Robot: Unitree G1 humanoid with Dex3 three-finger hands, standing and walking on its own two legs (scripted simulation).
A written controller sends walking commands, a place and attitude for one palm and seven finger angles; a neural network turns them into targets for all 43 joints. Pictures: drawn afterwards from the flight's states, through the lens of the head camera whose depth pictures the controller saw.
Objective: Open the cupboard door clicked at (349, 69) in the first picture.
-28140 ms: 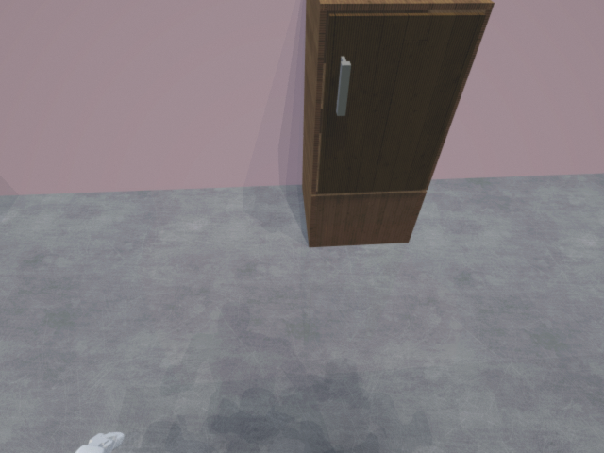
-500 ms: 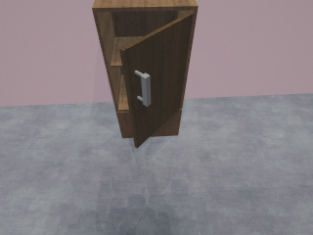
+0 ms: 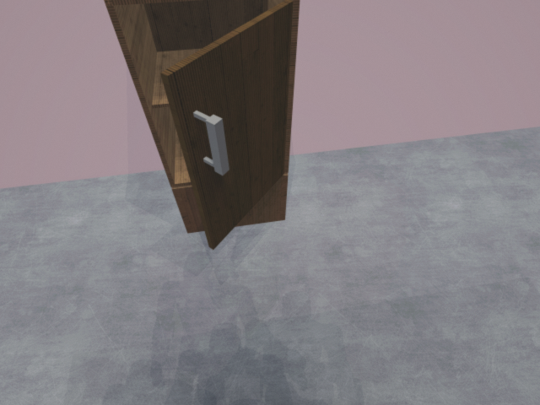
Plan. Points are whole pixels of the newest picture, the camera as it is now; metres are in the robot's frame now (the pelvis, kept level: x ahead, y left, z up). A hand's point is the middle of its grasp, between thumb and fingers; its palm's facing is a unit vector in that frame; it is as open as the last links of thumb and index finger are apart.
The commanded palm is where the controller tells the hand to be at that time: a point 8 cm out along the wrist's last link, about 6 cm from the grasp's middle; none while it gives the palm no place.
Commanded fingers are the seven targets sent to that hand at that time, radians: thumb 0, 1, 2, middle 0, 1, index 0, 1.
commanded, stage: walk to a spot facing it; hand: left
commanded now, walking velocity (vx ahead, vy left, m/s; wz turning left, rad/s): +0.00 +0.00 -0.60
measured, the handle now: (210, 143) +0.61 +0.17 +0.00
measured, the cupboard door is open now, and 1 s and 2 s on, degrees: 45 45 45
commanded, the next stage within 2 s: none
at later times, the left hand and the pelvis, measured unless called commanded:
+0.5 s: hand out of the picture +0.08 +0.15 -0.15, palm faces -0.19 -0.94 -0.28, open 7.4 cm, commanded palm none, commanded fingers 0.00 0.90 0.90 -0.20 -0.30 -0.20 -0.30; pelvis +0.00 -0.04 +0.01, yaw -17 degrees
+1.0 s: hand (197, 356) +0.22 +0.15 -0.16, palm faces -0.53 -0.81 -0.24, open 7.4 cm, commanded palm none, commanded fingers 0.00 0.90 0.90 -0.20 -0.30 -0.20 -0.30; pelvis +0.03 +0.01 +0.01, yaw -36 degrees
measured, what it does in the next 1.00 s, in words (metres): steps on the spot, turning right: left foot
